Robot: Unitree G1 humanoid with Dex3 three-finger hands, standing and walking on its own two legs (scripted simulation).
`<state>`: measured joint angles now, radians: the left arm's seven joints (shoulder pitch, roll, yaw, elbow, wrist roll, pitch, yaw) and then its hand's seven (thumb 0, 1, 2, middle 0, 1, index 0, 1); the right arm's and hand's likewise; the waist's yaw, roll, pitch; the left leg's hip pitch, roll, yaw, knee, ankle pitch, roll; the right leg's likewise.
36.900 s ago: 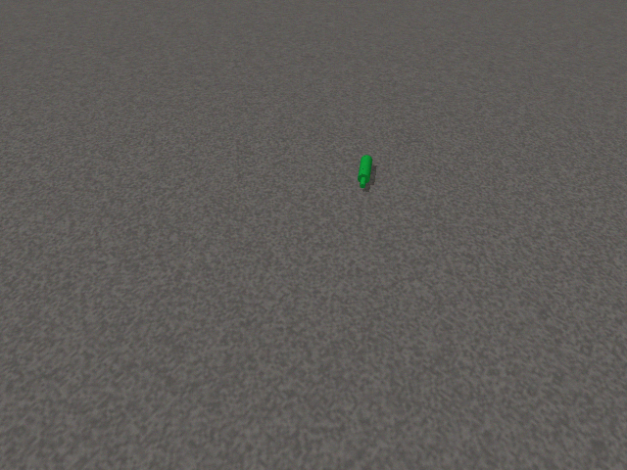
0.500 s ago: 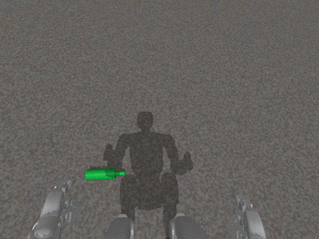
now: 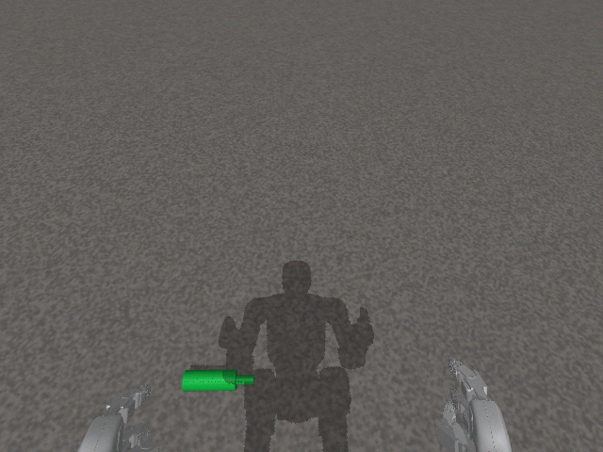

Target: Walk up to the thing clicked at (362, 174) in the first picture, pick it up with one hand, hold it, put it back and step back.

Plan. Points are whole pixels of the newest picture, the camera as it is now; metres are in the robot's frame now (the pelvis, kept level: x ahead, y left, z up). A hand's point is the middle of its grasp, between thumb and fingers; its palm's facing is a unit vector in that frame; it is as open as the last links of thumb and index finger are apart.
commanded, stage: home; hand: left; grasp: from above
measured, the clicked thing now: (219, 380) +0.46 +0.21 -0.69
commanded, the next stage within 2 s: stand in 1.76 s
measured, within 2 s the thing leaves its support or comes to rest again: neither
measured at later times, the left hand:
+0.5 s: hand out of the picture +0.15 +0.18 -0.05, palm faces +0.03 -0.98 -0.20, open 7.4 cm
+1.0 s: hand out of the picture +0.15 +0.18 -0.05, palm faces +0.03 -0.98 -0.20, open 7.4 cm
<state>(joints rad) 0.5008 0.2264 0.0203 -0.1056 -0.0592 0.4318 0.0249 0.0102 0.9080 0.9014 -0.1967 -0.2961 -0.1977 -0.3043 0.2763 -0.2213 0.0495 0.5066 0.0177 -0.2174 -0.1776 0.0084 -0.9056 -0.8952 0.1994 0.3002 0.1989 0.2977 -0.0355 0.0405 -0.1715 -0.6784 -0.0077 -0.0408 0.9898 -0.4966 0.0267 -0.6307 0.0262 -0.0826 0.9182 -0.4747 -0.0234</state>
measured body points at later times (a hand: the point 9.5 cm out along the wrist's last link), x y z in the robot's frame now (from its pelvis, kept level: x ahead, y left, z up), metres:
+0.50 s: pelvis -0.01 +0.00 +0.00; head +0.01 +0.01 +0.45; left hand +0.15 +0.23 -0.03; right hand +0.14 -0.25 -0.06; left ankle +0.00 +0.10 -0.68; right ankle -0.01 -0.11 -0.68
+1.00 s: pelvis -0.01 +0.00 +0.00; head +0.00 +0.01 +0.45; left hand +0.14 +0.23 -0.03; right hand +0.14 -0.24 -0.06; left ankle +0.00 +0.10 -0.68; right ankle -0.01 -0.11 -0.68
